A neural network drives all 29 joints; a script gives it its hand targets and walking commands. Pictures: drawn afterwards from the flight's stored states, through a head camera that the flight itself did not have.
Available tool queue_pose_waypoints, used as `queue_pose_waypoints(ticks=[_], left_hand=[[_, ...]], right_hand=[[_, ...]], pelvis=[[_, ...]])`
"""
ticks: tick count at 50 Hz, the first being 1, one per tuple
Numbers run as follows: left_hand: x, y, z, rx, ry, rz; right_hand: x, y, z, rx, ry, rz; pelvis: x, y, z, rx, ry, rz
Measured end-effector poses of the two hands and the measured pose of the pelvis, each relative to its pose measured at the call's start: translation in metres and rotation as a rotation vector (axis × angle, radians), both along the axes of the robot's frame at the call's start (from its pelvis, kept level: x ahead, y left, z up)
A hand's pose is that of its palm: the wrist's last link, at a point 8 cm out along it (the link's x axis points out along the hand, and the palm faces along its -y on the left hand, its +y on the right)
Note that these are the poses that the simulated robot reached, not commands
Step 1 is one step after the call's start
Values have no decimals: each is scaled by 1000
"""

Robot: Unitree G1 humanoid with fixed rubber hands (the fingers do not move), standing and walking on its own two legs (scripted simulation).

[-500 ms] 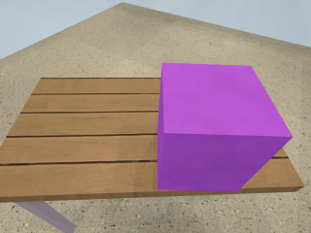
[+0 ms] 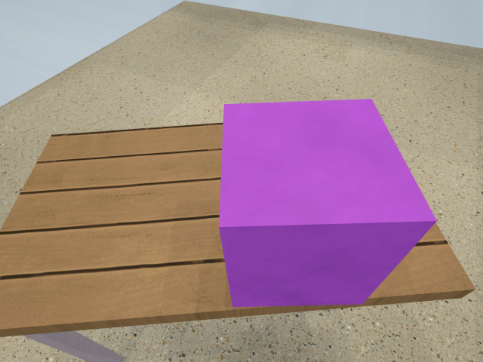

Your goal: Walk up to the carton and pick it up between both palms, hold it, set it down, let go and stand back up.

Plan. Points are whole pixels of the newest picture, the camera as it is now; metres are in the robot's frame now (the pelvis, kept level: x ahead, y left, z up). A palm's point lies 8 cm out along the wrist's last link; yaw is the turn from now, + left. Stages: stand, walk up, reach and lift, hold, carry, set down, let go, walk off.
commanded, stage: walk up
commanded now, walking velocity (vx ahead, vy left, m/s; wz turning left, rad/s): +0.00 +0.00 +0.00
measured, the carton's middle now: (297, 210) +0.35 -0.08 +0.06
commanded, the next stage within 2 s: none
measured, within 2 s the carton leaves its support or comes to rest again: neither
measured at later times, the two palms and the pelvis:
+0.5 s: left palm out of the picture +0.00 +0.17 -0.15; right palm out of the picture -0.04 -0.34 -0.18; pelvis -0.05 -0.08 -0.03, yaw -1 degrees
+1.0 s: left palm out of the picture -0.07 +0.06 -0.15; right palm out of the picture -0.06 -0.34 -0.15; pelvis -0.04 -0.14 +0.00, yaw +0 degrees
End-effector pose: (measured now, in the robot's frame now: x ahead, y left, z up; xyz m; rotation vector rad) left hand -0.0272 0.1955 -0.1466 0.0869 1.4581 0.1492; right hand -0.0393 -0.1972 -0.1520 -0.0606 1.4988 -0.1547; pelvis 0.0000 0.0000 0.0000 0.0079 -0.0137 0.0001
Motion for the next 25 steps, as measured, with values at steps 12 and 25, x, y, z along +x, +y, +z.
queue_pose_waypoints(ticks=[12, 25], left_hand=[[12, 0, -4, 23, -1, -14], [32, -24, 1, 160, -198, -38]], right_hand=[[26, -16, -4, -39, -60, -9], [-1, -140, -27, -130, -76, 4]], pelvis=[[1, -9, -5, -2, 5, -15], [-46, -82, -26, 8, -6, -16]])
